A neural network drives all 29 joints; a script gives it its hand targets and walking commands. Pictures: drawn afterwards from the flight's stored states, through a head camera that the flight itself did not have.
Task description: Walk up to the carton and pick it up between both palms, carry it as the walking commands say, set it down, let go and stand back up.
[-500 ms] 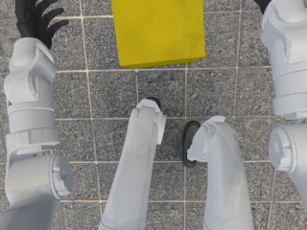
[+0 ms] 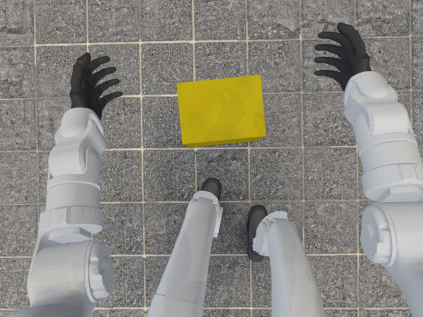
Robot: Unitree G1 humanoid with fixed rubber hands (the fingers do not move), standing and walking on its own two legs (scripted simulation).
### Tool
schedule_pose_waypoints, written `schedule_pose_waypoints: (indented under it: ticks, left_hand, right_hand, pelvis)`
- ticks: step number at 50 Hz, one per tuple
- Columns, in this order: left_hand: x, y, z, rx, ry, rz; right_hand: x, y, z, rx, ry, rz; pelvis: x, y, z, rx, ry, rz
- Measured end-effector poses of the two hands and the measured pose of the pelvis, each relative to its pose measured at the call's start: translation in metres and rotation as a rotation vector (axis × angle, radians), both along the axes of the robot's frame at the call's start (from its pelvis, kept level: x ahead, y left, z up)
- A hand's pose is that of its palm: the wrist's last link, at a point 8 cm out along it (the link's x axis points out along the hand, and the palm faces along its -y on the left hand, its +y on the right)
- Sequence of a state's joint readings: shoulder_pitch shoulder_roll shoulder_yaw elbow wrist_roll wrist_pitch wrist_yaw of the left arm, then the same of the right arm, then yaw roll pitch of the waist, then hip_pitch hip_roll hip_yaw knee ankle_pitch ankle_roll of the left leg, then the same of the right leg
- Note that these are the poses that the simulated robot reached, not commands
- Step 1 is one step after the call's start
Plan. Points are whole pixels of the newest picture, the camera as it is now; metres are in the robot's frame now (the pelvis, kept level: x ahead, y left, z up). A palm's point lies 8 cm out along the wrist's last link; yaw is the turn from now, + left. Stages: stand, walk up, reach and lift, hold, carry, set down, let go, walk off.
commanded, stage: set down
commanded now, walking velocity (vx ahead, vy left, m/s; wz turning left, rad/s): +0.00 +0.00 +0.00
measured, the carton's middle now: (220, 115) +0.49 +0.10 -0.54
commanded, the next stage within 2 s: let go in 0.08 s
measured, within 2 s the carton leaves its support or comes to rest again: neither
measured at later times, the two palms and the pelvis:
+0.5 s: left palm (67, 140) +0.34 +0.27 -0.01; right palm (414, 145) +0.41 -0.17 -0.04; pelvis +0.09 +0.00 +0.08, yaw +0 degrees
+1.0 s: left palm (105, 206) +0.28 +0.19 +0.04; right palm out of the picture +0.29 -0.27 +0.04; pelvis +0.13 -0.04 +0.12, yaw +1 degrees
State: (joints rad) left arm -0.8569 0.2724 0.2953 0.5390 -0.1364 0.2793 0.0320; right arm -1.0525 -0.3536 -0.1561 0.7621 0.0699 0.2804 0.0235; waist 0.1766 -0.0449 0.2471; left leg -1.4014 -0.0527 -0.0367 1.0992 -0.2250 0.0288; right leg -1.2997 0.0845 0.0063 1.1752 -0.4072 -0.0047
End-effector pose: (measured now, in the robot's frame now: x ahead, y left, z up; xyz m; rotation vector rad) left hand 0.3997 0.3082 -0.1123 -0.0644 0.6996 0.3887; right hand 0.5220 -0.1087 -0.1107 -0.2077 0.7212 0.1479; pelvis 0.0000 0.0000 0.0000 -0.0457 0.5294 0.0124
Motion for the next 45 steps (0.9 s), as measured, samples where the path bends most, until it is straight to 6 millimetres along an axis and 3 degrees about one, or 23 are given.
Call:
schedule_pose_waypoints:
  ticks: [6, 11, 15, 21, 27, 34, 45]
  left_hand:
    - [0.006, -0.006, 0.021, 0.034, 0.021, -0.057]
    - [0.003, -0.015, 0.030, 0.063, 0.061, -0.147]
    - [-0.016, -0.027, 0.040, 0.089, 0.125, -0.262]
    - [-0.046, -0.030, 0.075, 0.097, 0.161, -0.306]
    - [-0.066, -0.039, 0.110, 0.094, 0.155, -0.306]
    - [-0.097, -0.069, 0.144, 0.083, 0.151, -0.286]
    - [-0.116, -0.110, 0.155, 0.085, 0.155, -0.333]
  right_hand:
    - [-0.005, 0.000, 0.021, 0.004, 0.003, -0.029]
    - [-0.018, -0.015, 0.031, -0.027, -0.016, -0.077]
    - [-0.052, -0.035, 0.034, -0.046, 0.015, -0.149]
    - [-0.097, -0.052, 0.054, -0.062, 0.040, -0.182]
    - [-0.113, -0.066, 0.086, -0.053, 0.021, -0.170]
    - [-0.137, -0.092, 0.121, -0.036, 0.017, -0.173]
    - [-0.197, -0.143, 0.147, -0.058, 0.044, -0.202]
  pelvis:
    - [0.016, 0.002, 0.012, 0.006, 0.075, -0.006]
    - [0.031, 0.005, 0.026, 0.014, 0.086, -0.014]
    - [0.048, 0.007, 0.044, 0.019, 0.053, -0.024]
    - [0.076, 0.007, 0.067, 0.025, -0.029, -0.028]
    - [0.100, 0.003, 0.083, 0.035, -0.117, -0.015]
    - [0.123, -0.009, 0.105, 0.048, -0.256, -0.008]
    - [0.133, -0.037, 0.119, 0.082, -0.440, -0.006]
